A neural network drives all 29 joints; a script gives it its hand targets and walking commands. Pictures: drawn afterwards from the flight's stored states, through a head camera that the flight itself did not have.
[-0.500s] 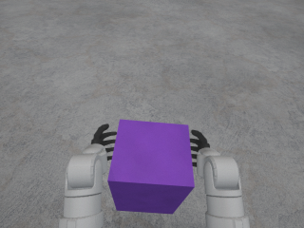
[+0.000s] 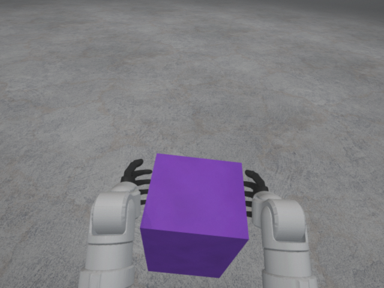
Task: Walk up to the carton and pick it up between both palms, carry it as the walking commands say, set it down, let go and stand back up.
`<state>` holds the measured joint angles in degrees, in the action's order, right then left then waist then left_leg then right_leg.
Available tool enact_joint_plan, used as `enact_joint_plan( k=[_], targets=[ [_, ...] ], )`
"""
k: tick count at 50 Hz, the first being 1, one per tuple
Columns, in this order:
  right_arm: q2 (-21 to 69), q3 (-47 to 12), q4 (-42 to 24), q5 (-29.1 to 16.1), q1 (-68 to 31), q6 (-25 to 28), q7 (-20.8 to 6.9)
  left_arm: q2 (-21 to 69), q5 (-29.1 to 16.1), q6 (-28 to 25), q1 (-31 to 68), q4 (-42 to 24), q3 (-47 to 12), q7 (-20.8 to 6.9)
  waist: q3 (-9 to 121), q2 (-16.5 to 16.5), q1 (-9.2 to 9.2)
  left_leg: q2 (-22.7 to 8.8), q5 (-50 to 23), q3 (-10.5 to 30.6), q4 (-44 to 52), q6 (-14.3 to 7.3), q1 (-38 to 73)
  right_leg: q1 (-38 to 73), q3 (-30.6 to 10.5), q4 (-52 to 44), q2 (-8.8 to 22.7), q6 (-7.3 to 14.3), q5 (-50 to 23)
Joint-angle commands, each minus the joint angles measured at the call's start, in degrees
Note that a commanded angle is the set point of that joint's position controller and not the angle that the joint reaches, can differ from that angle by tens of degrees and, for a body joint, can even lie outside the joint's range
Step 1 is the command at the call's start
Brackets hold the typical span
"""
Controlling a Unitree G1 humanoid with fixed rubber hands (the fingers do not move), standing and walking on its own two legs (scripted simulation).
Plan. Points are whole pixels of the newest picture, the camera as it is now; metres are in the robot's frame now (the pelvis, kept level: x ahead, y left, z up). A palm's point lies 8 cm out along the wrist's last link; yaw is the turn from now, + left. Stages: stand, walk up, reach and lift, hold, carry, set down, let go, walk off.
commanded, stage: carry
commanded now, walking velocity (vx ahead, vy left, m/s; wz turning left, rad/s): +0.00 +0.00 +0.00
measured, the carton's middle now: (190, 221) +0.27 +0.00 +0.02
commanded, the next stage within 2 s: none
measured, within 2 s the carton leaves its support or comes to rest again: neither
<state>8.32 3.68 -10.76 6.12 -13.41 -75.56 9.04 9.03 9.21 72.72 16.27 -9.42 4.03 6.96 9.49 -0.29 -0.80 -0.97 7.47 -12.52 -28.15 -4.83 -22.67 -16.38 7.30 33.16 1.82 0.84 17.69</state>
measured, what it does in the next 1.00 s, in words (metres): shifts its weight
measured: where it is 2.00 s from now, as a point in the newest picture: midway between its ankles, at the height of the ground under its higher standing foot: outside the picture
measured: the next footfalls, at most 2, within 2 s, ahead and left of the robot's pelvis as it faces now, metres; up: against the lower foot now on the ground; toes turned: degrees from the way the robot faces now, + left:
none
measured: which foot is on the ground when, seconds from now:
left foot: down 0.00-1.00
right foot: down 0.00-1.00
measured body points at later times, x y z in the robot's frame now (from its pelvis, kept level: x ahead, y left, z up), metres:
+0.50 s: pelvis -0.01 -0.02 +0.00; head -0.04 -0.02 +0.45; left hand +0.28 +0.11 +0.10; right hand +0.26 -0.15 +0.08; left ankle +0.10 +0.06 -0.73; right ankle +0.00 -0.11 -0.73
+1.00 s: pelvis +0.03 -0.06 +0.00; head +0.01 -0.07 +0.45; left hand +0.34 +0.07 +0.07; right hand +0.32 -0.20 +0.05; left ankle +0.10 +0.06 -0.73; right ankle +0.00 -0.11 -0.73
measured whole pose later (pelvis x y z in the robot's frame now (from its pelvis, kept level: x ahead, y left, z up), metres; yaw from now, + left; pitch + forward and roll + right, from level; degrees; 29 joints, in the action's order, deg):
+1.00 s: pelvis +0.03 -0.06 +0.00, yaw -1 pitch +1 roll +1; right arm 8.4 4.3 -0.3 7.9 -13.5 -60.2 7.8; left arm 9.1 9.9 56.9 16.5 1.0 6.0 6.0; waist 4.8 0.2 -0.4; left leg -4.1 9.5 -11.7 -29.6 -1.0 -21.0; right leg -14.0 7.7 32.7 -1.4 5.2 20.6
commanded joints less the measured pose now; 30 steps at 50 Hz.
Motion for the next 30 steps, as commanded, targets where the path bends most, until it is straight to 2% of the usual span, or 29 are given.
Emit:
enact_joint_plan(
  k=[1, 2, 3, 4, 5, 6, 7, 8, 9, 11, 12, 13, 14, 15, 16, 17, 18, 19, 20, 21, 22, 23, 24, 25, 26, 27, 28, 29, 30],
  targets=[
    [57.5, -36.7, -4.5, -25.7, -36.1, 3.1, -17.2, 60.0, -25.8, -0.1, 27.7, 0.0, -35.2, -14.2, 6.3, 3.6, 1.07, -10.6, 19.7, 13.6, 11.9, 4.7, 2.7, -0.8, -4.4, -5.0, 4.2, 0.8, 2.6],
    [57.0, -36.0, -5.2, -25.3, -38.5, 3.5, -17.1, 60.5, -25.7, -0.3, 28.3, 1.1, -35.0, -14.2, 8.0, 3.0, 0.71, -11.2, 21.3, 14.3, 13.1, 5.5, 4.5, -1.5, -2.5, -4.0, 2.6, 0.3, 4.2],
    [56.5, -37.1, -6.7, -24.9, -36.2, 3.6, -16.7, 60.1, -26.1, -0.3, 27.6, -0.7, -35.4, -14.6, 7.7, 0.4, 0.78, -11.5, 21.9, 14.3, 12.7, 4.1, 5.1, -1.3, -3.7, -4.9, 2.9, 1.0, 5.3],
    [55.7, -36.2, -8.2, -24.7, -39.1, 3.9, -16.5, 61.0, -27.0, -0.5, 29.2, -0.4, -36.5, -14.7, 8.3, 3.9, 0.66, -11.2, 24.1, 15.1, 14.2, 4.9, 5.3, -1.8, -3.1, -3.9, 2.2, 0.8, 5.9],
    [57.3, -36.8, -10.1, -25.7, -39.5, 4.0, -16.3, 62.0, -28.0, -0.7, 30.2, -3.2, -37.3, -14.7, 11.1, 5.0, 0.64, -12.0, 22.6, 15.8, 14.5, 5.1, 7.9, -1.4, -2.8, -3.0, 2.3, 0.6, 4.9],
    [56.8, -36.3, -7.7, -24.5, -35.9, 3.8, -16.0, 61.0, -27.8, -0.4, 30.1, -2.6, -36.8, -14.9, 9.9, 5.2, 0.81, -11.9, 22.5, 15.8, 14.2, 4.4, 5.4, 0.0, -3.9, -3.5, 3.0, 0.4, 2.7],
    [57.1, -36.8, -10.9, -25.0, -38.1, 4.2, -16.0, 61.4, -28.0, -0.9, 29.7, -4.0, -37.4, -14.7, 10.9, 4.6, 0.45, -13.0, 20.9, 16.6, 15.8, 5.4, 8.1, -1.3, -2.6, -1.9, 1.9, 0.7, 4.1],
    [57.4, -36.3, -10.6, -24.7, -38.3, 4.4, -15.8, 62.4, -28.8, -1.0, 30.6, -4.2, -38.1, -14.8, 12.7, 3.7, 0.72, -13.0, 20.3, 17.3, 15.7, 4.9, 9.8, -0.4, -2.1, -1.7, 1.5, 0.1, 4.4],
    [58.2, -38.1, -13.4, -25.7, -39.7, 4.3, -15.5, 61.4, -28.2, -0.7, 27.9, -3.7, -37.1, -14.9, 12.8, 3.5, 0.52, -12.7, 20.9, 16.6, 15.6, 4.9, 9.4, 0.3, -2.1, -2.2, 1.4, 0.2, 4.2],
    [58.0, -38.5, -14.2, -25.9, -38.7, 4.7, -15.2, 61.6, -28.8, -1.3, 29.0, -6.5, -38.0, -14.8, 12.2, 2.2, 0.47, -13.4, 17.2, 17.4, 15.5, 5.1, 10.0, -0.1, -2.5, -1.6, 1.6, 0.2, 3.7],
    [57.8, -38.6, -13.9, -25.5, -36.7, 4.4, -15.4, 61.0, -28.3, -1.4, 27.6, -7.6, -38.0, -14.7, 14.0, 3.9, 0.48, -13.1, 18.2, 16.3, 15.9, 5.0, 12.1, 0.0, -2.3, -2.0, 1.5, 0.7, 4.6],
    [57.0, -38.3, -12.6, -25.5, -34.5, 4.3, -15.4, 60.7, -29.1, -1.5, 28.0, -7.9, -38.7, -14.7, 14.0, 3.6, 0.54, -12.6, 17.8, 15.3, 15.7, 5.1, 11.7, -0.1, -1.8, -2.3, 1.4, 0.2, 3.7],
    [56.3, -38.1, -12.2, -24.7, -34.3, 4.4, -15.4, 58.9, -28.1, -1.4, 26.8, -6.7, -38.2, -14.7, 13.7, 5.0, 0.65, -12.2, 20.2, 15.3, 16.4, 5.6, 9.2, 1.7, -2.1, -2.7, 1.4, 1.2, 4.2],
    [57.2, -37.9, -12.8, -24.4, -35.1, 4.4, -15.6, 59.6, -28.1, -1.3, 27.5, -8.9, -38.4, -14.9, 13.4, 3.5, 0.75, -11.5, 19.8, 14.0, 16.1, 4.9, 7.9, 4.1, -2.0, -3.4, 1.2, 1.4, 3.3],
    [56.9, -39.2, -13.7, -24.8, -35.9, 4.3, -15.4, 58.2, -27.0, -1.1, 24.7, -6.1, -37.2, -14.8, 13.0, 1.5, 0.93, -10.4, 18.6, 12.7, 15.2, 5.1, 7.8, 4.4, -2.9, -4.9, 2.0, 1.9, 2.8],
    [56.8, -38.4, -11.6, -24.6, -33.4, 4.0, -15.6, 58.9, -26.9, -0.9, 24.0, -5.0, -37.2, -14.7, 13.3, 2.9, 0.96, -9.0, 17.8, 10.3, 14.5, 6.0, 7.2, 4.5, -3.6, -6.2, 2.3, 2.4, 4.1],
    [55.7, -38.6, -14.3, -24.8, -36.3, 4.4, -16.0, 58.8, -26.9, -1.3, 24.7, -5.7, -37.9, -14.8, 12.5, 3.3, 0.92, -9.2, 17.1, 11.8, 16.1, 7.5, 8.4, 3.5, -2.9, -6.7, 1.4, 2.5, 5.1],
    [56.5, -38.2, -10.1, -23.6, -33.5, 4.5, -15.7, 57.0, -25.3, -1.6, 24.4, -5.0, -36.1, -14.6, 13.3, -0.5, 0.87, -9.4, 15.1, 10.7, 13.3, 5.8, 9.4, 4.0, -4.7, -7.7, 3.7, 2.6, 4.2],
    [56.4, -37.7, -11.8, -24.1, -34.5, 4.9, -15.7, 58.0, -25.8, -1.8, 23.6, -5.4, -36.9, -14.7, 12.5, 0.0, 0.73, -8.2, 14.6, 10.7, 10.9, 4.6, 10.7, 0.6, -6.8, -8.5, 4.5, 2.8, 6.0],
    [55.8, -38.3, -12.9, -24.2, -35.7, 4.9, -16.1, 57.9, -25.6, -1.8, 24.6, -4.7, -36.5, -14.8, 10.3, -0.3, 0.65, -8.3, 14.2, 11.2, 10.4, 4.1, 11.2, -2.5, -7.4, -9.9, 4.8, 2.8, 7.4],
    [55.5, -36.9, -10.2, -23.5, -34.1, 4.9, -16.3, 58.0, -25.2, -2.1, 25.3, -3.8, -36.5, -15.0, 10.0, 0.5, 0.69, -7.6, 14.5, 10.7, 8.9, 4.0, 11.9, -4.7, -8.8, -10.8, 5.7, 3.0, 10.1],
    [57.0, -39.0, -13.8, -25.6, -37.4, 4.8, -16.4, 59.3, -26.6, -1.8, 25.7, -5.9, -37.4, -15.4, 9.5, -1.8, 0.7, -7.8, 12.8, 11.7, 9.2, 3.8, 10.5, -3.4, -8.4, -10.6, 5.1, 2.7, 7.9],
    [55.4, -34.2, -6.7, -21.8, -36.8, 5.8, -16.1, 57.8, -23.1, -2.6, 23.9, 2.6, -32.5, -15.4, 10.8, 0.4, 0.78, -9.0, 12.4, 13.9, 9.9, 3.0, 11.0, -1.8, -7.4, -8.7, 4.7, 2.3, 5.7],
    [54.8, -31.8, 0.1, -19.0, -34.2, 7.8, -16.0, 55.8, -21.0, -5.0, 25.7, 5.1, -29.3, -15.3, 9.1, -0.8, 0.86, -9.4, 8.4, 13.4, 8.5, 2.6, 9.0, -0.3, -8.0, -8.2, 5.4, 2.7, 0.6],
    [54.3, -33.6, -4.5, -20.1, -34.2, 9.2, -16.0, 55.7, -20.9, -6.0, 22.7, 4.0, -30.7, -14.9, 12.1, 0.4, 0.84, -8.4, 10.6, 12.5, 9.0, 3.3, 9.1, 0.1, -8.2, -8.7, 5.2, 3.0, 3.3],
    [55.1, -34.2, -4.8, -20.7, -35.0, 9.1, -16.2, 56.8, -20.8, -6.4, 21.6, 3.7, -30.5, -14.8, 9.3, -0.7, 1.04, -8.1, 10.4, 11.1, 7.5, 3.5, 8.4, -1.3, -8.9, -10.1, 5.6, 2.7, 4.1],
    [57.7, -37.3, -8.5, -23.5, -38.6, 8.6, -16.1, 57.7, -23.8, -6.0, 25.6, -2.4, -33.8, -14.8, 9.5, -4.4, 0.66, -7.8, 7.7, 11.1, 5.7, 3.3, 9.9, -2.4, -10.8, -11.9, 6.7, 3.1, 5.8],
    [55.9, -31.4, 1.5, -18.9, -36.8, 9.9, -16.1, 55.9, -19.1, -7.1, 25.8, 7.3, -27.8, -14.8, 9.3, -4.0, 0.67, -7.6, 6.6, 10.4, 4.4, 3.2, 10.7, -3.3, -12.5, -13.6, 7.9, 3.7, 6.5],
    [55.2, -33.8, -3.9, -20.9, -36.6, 10.8, -16.0, 56.9, -21.2, -7.9, 25.5, 2.3, -31.0, -14.5, 9.3, -1.8, 0.53, -7.0, 2.3, 10.0, 2.9, 2.8, 11.2, -3.3, -12.2, -13.1, 8.3, 3.2, 1.9]
  ],
)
